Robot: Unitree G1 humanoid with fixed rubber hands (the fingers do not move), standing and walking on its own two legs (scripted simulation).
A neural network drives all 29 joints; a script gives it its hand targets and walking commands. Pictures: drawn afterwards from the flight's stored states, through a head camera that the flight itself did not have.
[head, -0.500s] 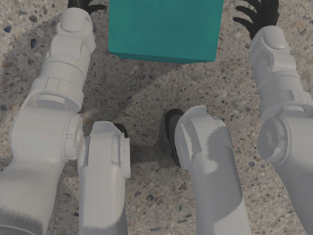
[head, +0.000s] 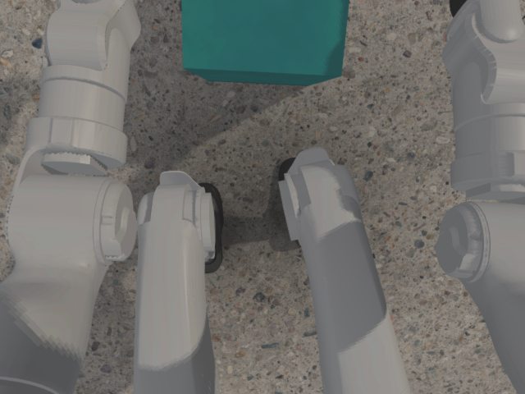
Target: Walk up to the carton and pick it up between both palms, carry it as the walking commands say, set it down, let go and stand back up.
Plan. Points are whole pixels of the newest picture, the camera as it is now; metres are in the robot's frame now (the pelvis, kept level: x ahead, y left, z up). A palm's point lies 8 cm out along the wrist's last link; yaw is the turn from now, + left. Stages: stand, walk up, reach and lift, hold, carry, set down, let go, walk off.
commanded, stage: set down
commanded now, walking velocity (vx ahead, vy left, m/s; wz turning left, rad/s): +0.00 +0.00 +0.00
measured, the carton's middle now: (263, 7) +0.55 -0.07 -0.33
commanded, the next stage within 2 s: let go in 0.82 s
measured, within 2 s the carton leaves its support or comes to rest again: neither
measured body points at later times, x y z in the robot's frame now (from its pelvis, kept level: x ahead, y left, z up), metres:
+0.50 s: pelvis +0.00 +0.00 +0.12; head +0.35 -0.05 +0.40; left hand +0.58 +0.09 +0.00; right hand +0.50 -0.29 +0.00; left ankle +0.12 +0.12 -0.42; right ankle +0.14 -0.11 -0.42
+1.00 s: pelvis +0.05 -0.02 +0.22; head +0.33 -0.05 +0.58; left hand +0.57 +0.09 +0.12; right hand +0.50 -0.28 +0.12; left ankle +0.12 +0.12 -0.42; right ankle +0.14 -0.11 -0.42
